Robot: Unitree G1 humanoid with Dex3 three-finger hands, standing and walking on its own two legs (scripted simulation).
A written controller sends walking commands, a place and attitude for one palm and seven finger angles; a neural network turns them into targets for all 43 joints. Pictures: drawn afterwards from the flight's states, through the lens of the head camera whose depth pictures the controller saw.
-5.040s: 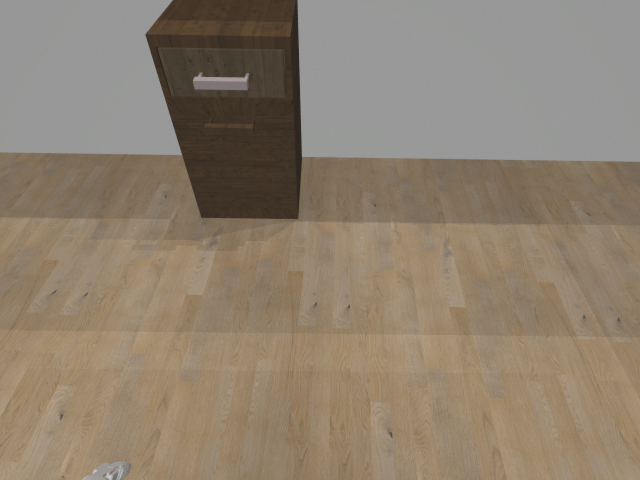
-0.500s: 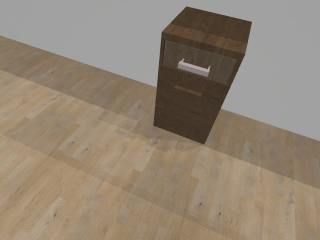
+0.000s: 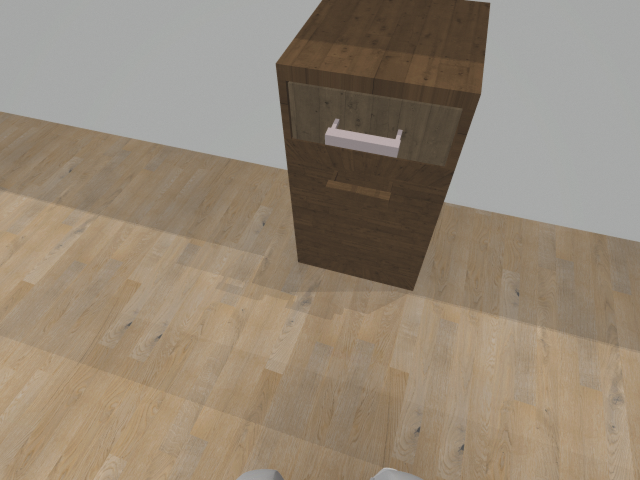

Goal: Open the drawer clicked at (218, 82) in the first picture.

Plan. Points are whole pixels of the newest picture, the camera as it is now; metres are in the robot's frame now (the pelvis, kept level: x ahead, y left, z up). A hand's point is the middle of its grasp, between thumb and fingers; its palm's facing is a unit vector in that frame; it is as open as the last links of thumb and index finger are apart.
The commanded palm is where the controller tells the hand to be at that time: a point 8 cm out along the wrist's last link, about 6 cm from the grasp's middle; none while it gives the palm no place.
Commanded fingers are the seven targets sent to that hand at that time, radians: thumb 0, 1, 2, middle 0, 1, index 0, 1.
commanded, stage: turn to face it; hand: left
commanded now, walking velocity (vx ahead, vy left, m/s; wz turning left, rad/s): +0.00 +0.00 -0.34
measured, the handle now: (364, 135) +0.82 -0.04 -0.09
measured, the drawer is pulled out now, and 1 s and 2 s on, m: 0.00 0.00 0.00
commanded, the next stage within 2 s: take the last steps up to it in 0.30 s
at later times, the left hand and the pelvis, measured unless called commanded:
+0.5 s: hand out of the picture +0.12 +0.25 -0.15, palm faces -0.10 -0.97 -0.21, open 7.4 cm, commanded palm none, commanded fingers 0.00 0.90 0.90 -0.20 -0.30 -0.20 -0.30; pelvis +0.04 +0.06 +0.02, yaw -11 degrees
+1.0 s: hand (254, 424) +0.21 +0.12 -0.14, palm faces -0.19 -0.95 -0.25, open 7.1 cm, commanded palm none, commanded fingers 0.00 0.90 0.90 -0.20 -0.30 -0.20 -0.30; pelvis +0.12 -0.05 +0.02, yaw -13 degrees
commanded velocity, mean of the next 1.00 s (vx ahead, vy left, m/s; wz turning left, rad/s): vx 0.18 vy -0.04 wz -0.14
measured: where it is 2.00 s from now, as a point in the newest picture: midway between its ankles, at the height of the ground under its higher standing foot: (375, 472)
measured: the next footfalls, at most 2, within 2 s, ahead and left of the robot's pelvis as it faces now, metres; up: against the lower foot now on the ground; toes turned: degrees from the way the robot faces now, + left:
left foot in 0.34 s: +0.10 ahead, +0.16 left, +0.00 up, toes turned -4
right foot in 0.80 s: +0.08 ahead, -0.12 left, +0.00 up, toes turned -21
